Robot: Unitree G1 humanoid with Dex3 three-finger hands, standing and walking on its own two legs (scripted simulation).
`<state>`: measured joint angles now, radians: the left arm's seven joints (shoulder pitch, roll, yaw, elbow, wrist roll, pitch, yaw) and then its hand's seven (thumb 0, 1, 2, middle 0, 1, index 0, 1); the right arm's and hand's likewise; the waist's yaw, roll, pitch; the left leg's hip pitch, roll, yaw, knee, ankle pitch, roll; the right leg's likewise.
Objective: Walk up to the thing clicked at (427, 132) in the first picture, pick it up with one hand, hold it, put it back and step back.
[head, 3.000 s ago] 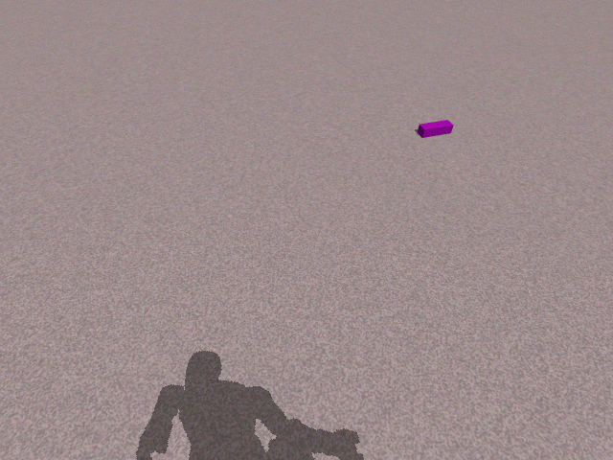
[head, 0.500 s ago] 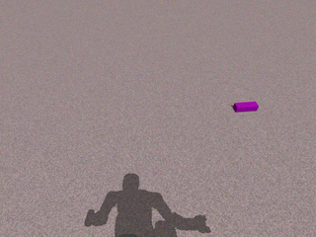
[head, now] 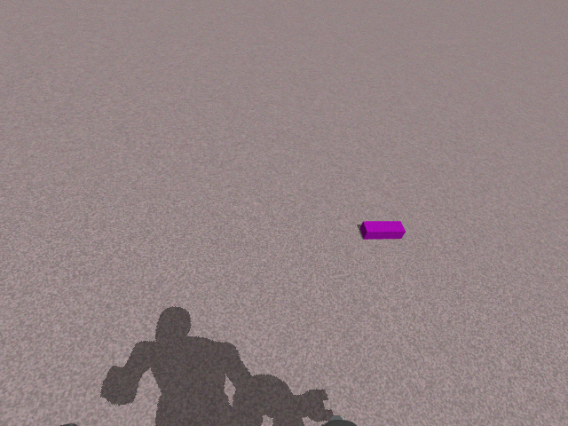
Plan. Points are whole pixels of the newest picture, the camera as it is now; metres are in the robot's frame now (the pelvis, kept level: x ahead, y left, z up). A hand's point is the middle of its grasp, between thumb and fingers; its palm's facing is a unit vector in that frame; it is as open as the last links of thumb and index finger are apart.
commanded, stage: walk up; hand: left
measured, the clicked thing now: (382, 230) +1.19 -0.56 -0.74
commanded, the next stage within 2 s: none
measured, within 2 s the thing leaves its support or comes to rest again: neither
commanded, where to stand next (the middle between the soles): +0.75 -0.77 m, yaw +8 degrees
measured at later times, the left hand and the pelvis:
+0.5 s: hand (214, 414) +0.20 +0.10 -0.14, palm faces +0.08 -0.94 -0.34, open 7.4 cm; pelvis +0.18 -0.19 +0.00, yaw +3 degrees
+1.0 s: hand (306, 306) +0.41 -0.05 -0.15, palm faces -0.01 -0.93 -0.38, open 7.4 cm; pelvis +0.32 -0.36 -0.02, yaw +1 degrees
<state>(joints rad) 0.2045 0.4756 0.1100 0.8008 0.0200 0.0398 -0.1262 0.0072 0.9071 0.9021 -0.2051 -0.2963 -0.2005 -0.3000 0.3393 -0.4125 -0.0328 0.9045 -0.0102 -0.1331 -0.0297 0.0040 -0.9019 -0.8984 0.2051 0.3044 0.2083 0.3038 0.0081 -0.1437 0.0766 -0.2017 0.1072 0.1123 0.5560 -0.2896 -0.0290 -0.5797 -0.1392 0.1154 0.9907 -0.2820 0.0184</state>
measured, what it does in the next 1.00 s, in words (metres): steps to the right: right foot, then left foot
